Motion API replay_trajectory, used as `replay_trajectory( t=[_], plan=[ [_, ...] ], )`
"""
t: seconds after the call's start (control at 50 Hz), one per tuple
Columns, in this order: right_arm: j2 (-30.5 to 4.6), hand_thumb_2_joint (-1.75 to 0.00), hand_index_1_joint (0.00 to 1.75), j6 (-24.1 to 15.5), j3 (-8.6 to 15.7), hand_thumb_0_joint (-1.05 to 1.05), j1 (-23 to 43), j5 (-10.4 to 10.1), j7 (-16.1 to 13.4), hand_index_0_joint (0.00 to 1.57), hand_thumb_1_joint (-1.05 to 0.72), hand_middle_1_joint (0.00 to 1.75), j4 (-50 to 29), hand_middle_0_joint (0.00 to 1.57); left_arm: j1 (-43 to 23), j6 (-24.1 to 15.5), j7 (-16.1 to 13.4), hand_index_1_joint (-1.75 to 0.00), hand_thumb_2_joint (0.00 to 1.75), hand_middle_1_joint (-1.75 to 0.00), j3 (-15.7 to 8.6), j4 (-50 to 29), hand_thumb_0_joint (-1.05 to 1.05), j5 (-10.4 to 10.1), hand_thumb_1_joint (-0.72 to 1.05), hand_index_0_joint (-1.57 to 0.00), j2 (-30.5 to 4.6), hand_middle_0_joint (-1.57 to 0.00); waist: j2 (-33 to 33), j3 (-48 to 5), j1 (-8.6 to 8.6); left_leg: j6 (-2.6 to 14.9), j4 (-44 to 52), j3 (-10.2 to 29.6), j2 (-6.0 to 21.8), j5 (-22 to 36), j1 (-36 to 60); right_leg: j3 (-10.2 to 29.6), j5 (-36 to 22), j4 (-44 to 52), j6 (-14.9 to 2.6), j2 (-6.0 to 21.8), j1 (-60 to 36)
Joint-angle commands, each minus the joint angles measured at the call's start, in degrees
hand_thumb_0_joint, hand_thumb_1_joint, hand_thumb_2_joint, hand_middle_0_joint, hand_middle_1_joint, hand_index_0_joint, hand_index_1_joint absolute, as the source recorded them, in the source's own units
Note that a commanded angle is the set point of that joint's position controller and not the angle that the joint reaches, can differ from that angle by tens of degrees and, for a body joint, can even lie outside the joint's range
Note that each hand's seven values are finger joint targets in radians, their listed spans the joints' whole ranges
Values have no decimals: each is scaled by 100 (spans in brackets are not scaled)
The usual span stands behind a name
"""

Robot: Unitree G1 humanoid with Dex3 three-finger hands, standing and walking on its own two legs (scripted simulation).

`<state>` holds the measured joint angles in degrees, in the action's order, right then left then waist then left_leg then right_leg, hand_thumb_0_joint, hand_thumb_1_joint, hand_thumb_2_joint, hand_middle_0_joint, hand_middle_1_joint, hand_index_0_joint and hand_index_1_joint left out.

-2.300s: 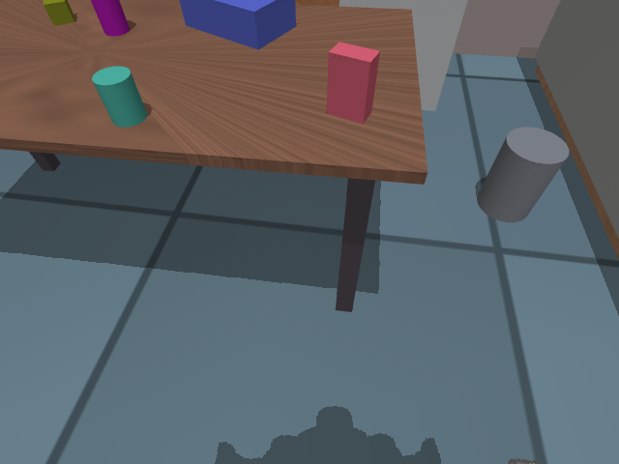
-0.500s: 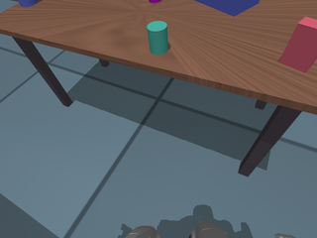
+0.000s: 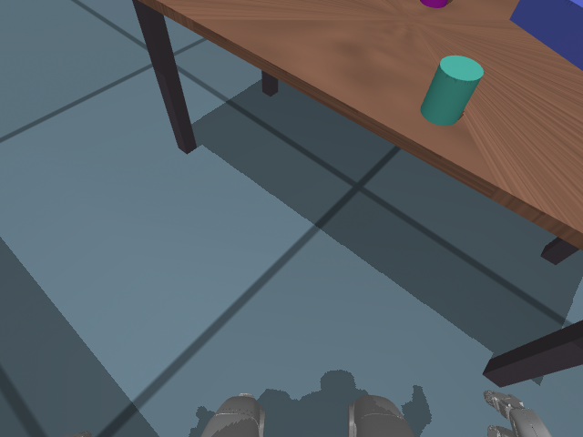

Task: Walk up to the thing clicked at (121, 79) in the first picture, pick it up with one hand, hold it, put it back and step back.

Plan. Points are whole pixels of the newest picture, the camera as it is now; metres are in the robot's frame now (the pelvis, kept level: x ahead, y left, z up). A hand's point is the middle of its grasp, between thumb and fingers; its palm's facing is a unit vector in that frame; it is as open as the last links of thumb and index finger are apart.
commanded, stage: walk up
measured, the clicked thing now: (449, 91) +0.67 -0.27 +0.06
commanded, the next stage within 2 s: stand in 1.56 s
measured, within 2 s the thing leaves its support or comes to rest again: neither
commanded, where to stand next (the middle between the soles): +0.05 -0.03 m, yaw -2 degrees
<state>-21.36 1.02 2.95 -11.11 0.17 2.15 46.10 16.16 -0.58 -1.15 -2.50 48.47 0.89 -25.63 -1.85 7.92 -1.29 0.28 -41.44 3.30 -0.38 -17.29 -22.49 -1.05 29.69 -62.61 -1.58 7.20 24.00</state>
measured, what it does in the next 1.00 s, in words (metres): steps on the spot: right foot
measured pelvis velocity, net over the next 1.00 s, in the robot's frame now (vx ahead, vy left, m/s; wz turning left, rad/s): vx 0.01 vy -0.02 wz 0.04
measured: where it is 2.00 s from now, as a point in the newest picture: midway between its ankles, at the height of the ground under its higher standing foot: outside the picture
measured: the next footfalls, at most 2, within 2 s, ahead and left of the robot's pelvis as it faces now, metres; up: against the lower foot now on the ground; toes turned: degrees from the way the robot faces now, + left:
right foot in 0.26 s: +0.06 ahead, -0.13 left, +0.00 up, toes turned -2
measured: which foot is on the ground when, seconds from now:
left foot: down 0.00-1.00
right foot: up 0.00-0.24, down 0.26-1.00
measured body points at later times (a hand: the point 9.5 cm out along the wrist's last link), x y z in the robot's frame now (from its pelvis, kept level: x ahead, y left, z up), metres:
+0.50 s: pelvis +0.00 -0.01 +0.00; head +0.03 -0.01 +0.45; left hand +0.10 +0.30 -0.11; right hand +0.11 -0.32 -0.12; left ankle +0.05 +0.12 -0.72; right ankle +0.02 -0.13 -0.72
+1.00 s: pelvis +0.01 -0.02 +0.02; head +0.03 +0.00 +0.47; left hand +0.07 +0.29 -0.12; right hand +0.09 -0.32 -0.10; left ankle +0.05 +0.12 -0.72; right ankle +0.02 -0.13 -0.72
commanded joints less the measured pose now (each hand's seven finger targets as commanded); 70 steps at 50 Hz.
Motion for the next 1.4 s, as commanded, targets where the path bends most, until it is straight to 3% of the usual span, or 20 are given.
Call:
replay_trajectory(
  t=[0.0,0.1,0.14,0.18,0.22,0.26,0.28,0.3,0.32,0.36,0.4,0.42,0.46,0.52,0.58,0.64,0.74,0.9,1.02,1.38],
  plan=[
    [-1609,-90,30,-323,380,0,-177,-35,-242,20,-90,30,-220,20,633,-52,-14,-30,90,-30,-335,1,0,-83,90,-20,-945,-20,1359,-894,25,970,1464,1502,1094,1936,715,252,-412,381,-35,31,175],
    [-1533,-90,30,-388,309,0,-267,0,-374,20,-90,30,-246,20,198,2,-26,-30,90,-30,-295,-26,0,-45,90,-20,-816,-20,1151,-968,94,1265,1049,1390,1420,3988,748,122,-338,1137,12,-210,-169],
    [-1549,-90,30,-387,290,0,-216,-1,-422,20,-90,30,-265,20,103,44,-12,-30,90,-30,-299,-34,0,-31,90,-20,-770,-20,1126,-1070,100,1243,941,1396,1419,4158,655,92,-424,1258,-18,-321,-398],
    [-1588,-90,30,-365,288,0,-114,-11,-460,20,-90,30,-282,20,19,76,15,-30,90,-30,-296,-47,0,-22,90,-20,-750,-20,1119,-1188,92,1166,853,1432,1367,3677,716,82,-473,1652,-71,-411,-547],
    [-1575,-90,30,-322,257,0,156,-43,-466,20,-90,30,-297,20,100,57,33,-30,90,-30,-322,63,0,22,90,-20,-708,-20,950,-1160,-102,963,620,1309,1227,2718,199,29,-1252,2769,-169,-489,-1260],
    [-1239,-90,30,-311,150,0,174,-131,-461,20,-90,30,-284,20,27,-49,25,-30,90,-30,-426,32,0,105,90,-20,-1144,-20,-45,-1319,-121,410,-256,619,495,1543,-131,1162,-2762,3413,-587,383,-1680],
    [-1147,-90,30,-310,119,0,117,-129,-472,20,-90,30,-213,20,-401,-60,61,-30,90,-30,-427,-85,0,69,90,-20,-1277,-20,-362,-1135,47,188,-506,61,-101,520,-99,1663,-3048,3523,-1044,883,-1328],
    [-1209,-90,30,-294,171,0,-48,-96,-507,20,-90,30,-18,20,-806,-45,109,-30,90,-30,-391,-168,0,39,90,-20,-1284,-20,-663,-1093,160,133,-589,-221,-88,-797,504,1836,-3157,3482,-1327,1257,-645],
    [-1233,-90,30,-327,181,0,-284,-68,-498,20,-90,30,139,20,-1052,-25,135,-30,90,-30,-332,-220,0,26,90,-20,-1073,-20,-669,-1030,366,163,-77,-84,26,-737,967,1569,-3164,3296,-1140,1090,-327],
    [-1440,-90,30,-396,222,0,-78,-32,-437,20,-90,30,223,20,-930,31,142,-30,90,-30,-281,-160,0,31,90,-20,-921,-20,-272,-981,241,391,610,517,318,754,930,712,-2703,2939,-489,282,-439],
    [-1573,-90,30,-420,219,0,114,-8,-424,20,-90,30,222,20,-768,74,156,-30,90,-30,-293,-50,0,52,90,-20,-893,-20,-153,-1068,42,788,811,1280,903,1012,701,488,-2034,2555,-238,-134,-639],
    [-1596,-90,30,-423,206,0,202,-11,-421,20,-90,30,226,20,-669,86,162,-30,90,-30,-306,15,0,51,90,-20,-919,-20,-167,-1064,-21,846,860,1315,956,738,475,540,-1515,2709,-264,-139,-766],
    [-1456,-90,30,-405,144,0,256,20,-407,20,-90,30,324,20,-843,66,185,-30,90,-30,-317,46,0,54,90,-20,-962,-20,-340,-799,30,538,798,827,552,408,-77,824,-1395,3290,-421,67,-1105],
    [-1298,-90,30,-378,96,0,188,34,-373,20,-90,30,524,20,-1159,68,208,-30,90,-30,-276,15,0,26,90,-20,-973,-20,-218,-656,158,230,641,211,33,-132,639,1144,-1166,3747,-676,525,-309],
    [-1380,-90,30,-399,105,0,295,74,-344,20,-90,30,600,20,-1185,109,219,-30,90,-30,-271,116,0,20,90,-20,-898,-20,117,-642,74,388,1276,822,430,-212,321,706,-690,3577,-366,73,-663],
    [-1373,-90,30,-409,76,0,366,103,-339,20,-90,30,685,20,-1199,124,249,-30,90,-30,-269,229,0,34,90,-20,-903,-20,107,-643,41,380,1598,916,470,-690,35,714,-298,3740,-335,33,-978],
    [-1392,-90,30,-449,25,0,401,123,-335,20,-90,30,849,20,-1190,124,271,-30,90,-30,-255,390,0,-19,90,-20,-835,-20,452,-751,1,338,1969,1039,579,-542,103,549,-609,3733,-265,-51,-1265],
    [-1301,-90,30,-461,-28,0,382,44,-378,20,-90,30,985,20,-1217,82,253,-30,90,-30,-250,588,0,-30,90,-20,-825,-20,343,-1136,61,263,1596,637,488,997,670,526,-1618,3999,-248,99,-1510],
    [-1282,-90,30,-427,-42,0,421,22,-396,20,-90,30,1038,20,-1282,96,233,-30,90,-30,-239,680,0,-47,90,-20,-795,-20,110,-1147,84,295,1526,583,536,1544,835,433,-2036,3950,-190,98,-1527],
    [-1224,-90,30,-387,-51,0,798,56,-368,20,-90,30,1152,20,-1397,123,243,-30,90,-30,-248,853,0,-20,90,-20,-749,-20,273,-932,65,215,2050,664,554,890,681,369,-1476,4301,-121,85,-1676]
  ],
)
